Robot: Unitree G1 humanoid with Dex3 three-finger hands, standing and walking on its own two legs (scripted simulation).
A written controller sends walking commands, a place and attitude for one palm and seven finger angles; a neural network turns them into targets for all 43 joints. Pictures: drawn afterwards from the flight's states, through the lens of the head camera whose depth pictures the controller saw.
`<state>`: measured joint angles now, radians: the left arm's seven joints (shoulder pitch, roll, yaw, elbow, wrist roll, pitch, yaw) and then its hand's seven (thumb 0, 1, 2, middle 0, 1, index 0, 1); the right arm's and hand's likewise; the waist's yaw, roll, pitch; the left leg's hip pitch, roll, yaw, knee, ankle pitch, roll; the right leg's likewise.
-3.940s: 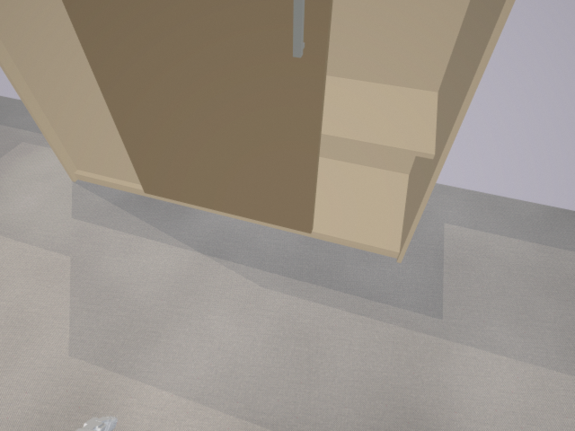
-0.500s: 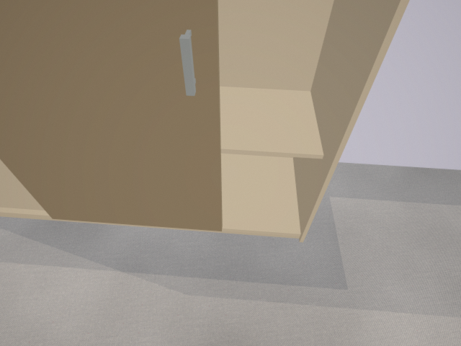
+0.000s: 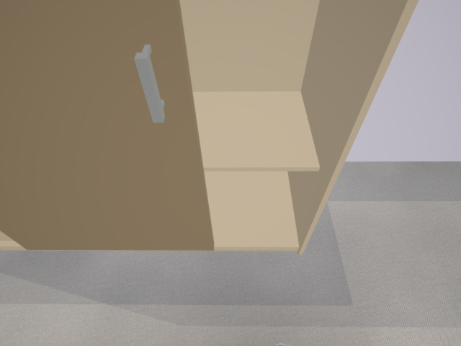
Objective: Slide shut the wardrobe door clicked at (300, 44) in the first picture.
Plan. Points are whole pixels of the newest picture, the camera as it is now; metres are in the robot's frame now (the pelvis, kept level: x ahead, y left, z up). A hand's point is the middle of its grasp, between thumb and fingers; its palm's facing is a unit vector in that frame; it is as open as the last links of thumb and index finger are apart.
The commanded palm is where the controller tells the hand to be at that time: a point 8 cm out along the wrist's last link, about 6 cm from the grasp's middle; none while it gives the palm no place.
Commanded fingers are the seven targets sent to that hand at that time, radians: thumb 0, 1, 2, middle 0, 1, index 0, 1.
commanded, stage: take the last steps up to it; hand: left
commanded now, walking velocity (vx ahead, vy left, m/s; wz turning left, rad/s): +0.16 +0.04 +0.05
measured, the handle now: (153, 85) +0.56 +0.17 +0.16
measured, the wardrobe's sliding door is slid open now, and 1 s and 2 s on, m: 0.38 0.38 0.38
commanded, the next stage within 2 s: come to a stop and stand still in 0.02 s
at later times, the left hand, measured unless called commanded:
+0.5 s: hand out of the picture +0.09 +0.21 -0.17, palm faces +0.08 -0.98 -0.18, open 7.4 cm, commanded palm none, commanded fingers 0.00 0.90 0.90 -0.20 -0.30 -0.20 -0.30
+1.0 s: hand out of the picture +0.12 +0.18 -0.16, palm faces +0.03 -0.97 -0.22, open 7.4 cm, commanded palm none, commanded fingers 0.00 0.90 0.90 -0.20 -0.30 -0.20 -0.30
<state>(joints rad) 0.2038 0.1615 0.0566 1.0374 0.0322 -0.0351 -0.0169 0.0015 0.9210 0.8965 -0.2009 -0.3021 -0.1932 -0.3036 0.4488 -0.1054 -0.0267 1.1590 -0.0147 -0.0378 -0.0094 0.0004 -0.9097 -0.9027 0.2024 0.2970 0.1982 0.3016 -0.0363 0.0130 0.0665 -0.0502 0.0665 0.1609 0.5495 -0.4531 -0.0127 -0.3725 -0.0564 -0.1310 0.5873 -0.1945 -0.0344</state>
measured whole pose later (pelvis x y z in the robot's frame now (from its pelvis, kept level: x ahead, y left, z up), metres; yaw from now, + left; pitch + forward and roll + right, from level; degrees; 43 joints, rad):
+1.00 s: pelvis +0.05 -0.01 +0.00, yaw +3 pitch -2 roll -1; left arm 0.20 0.21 0.00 0.93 0.02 0.01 0.03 0.00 0.90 0.90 -0.20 -0.30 -0.20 -0.30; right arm 0.25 -0.22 -0.04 0.98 -0.02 0.03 -0.01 0.00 -0.91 -0.90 0.20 0.30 0.19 0.30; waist -0.02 0.00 0.06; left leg -0.32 0.01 0.04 0.61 -0.26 0.04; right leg -0.21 0.01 -0.06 0.57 -0.33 -0.01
